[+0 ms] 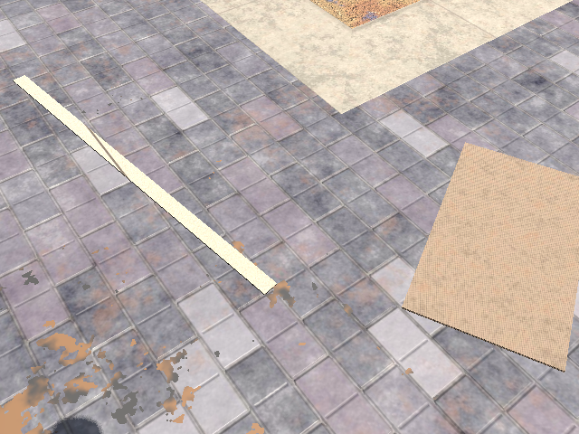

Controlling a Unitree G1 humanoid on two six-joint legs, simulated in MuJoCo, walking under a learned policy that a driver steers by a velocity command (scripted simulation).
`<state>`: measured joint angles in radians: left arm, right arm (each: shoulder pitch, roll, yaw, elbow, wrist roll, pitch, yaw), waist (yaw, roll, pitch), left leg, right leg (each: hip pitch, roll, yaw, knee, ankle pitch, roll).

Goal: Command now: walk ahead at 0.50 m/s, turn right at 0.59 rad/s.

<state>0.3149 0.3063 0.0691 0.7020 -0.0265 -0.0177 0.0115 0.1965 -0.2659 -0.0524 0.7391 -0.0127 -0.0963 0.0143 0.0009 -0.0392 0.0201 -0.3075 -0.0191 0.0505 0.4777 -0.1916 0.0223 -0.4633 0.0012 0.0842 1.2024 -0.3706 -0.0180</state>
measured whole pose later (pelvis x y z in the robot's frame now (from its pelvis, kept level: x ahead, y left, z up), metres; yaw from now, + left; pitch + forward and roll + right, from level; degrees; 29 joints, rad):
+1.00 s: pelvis +0.55 -0.14 +0.00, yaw -35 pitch +1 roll +1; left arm 0.32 0.30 0.06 0.72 -0.02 -0.03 0.01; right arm 0.19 -0.27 -0.05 0.73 -0.01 -0.10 0.02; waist 0.00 -0.03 0.02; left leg -0.32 -0.03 0.02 0.48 -0.18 0.02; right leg -0.43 0.03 0.10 1.19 -0.39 -0.02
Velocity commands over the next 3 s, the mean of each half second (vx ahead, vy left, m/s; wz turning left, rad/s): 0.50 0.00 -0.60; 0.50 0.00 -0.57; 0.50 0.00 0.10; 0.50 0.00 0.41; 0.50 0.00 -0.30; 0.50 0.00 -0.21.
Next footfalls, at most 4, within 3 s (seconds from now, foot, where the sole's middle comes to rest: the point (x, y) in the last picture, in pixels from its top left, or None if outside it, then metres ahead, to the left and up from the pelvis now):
0.38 right None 0.34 -0.18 -0.77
0.86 left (336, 355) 0.68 -0.10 -0.77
1.32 right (478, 341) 0.72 -0.46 -0.77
1.84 left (410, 226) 1.09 -0.34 -0.77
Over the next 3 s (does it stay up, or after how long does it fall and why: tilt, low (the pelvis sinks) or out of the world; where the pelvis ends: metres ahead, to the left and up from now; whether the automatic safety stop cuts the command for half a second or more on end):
stays up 1.55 -0.62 0.00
